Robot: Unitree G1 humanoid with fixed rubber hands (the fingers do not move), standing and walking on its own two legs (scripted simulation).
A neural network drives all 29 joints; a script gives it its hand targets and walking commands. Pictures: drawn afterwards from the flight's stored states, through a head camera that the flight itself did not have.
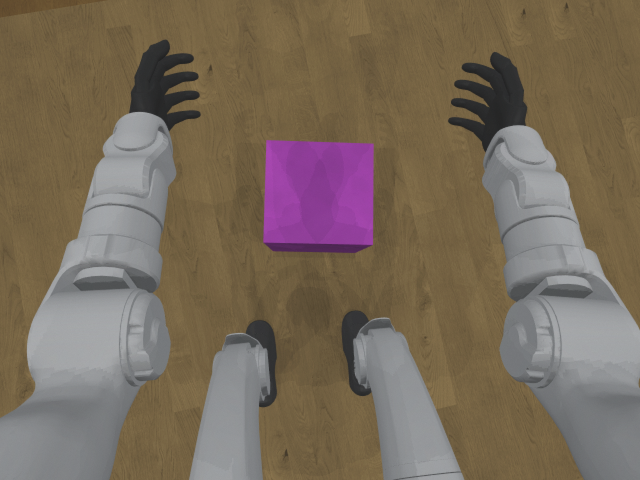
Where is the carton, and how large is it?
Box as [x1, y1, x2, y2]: [263, 140, 373, 252]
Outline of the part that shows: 266,140 263,242 272,250 355,252 372,244 373,144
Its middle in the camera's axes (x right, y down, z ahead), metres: +0.00 -0.09 +0.86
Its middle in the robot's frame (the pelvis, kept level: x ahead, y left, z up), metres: +0.50 -0.05 -0.51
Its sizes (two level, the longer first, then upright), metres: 0.210 0.200 0.250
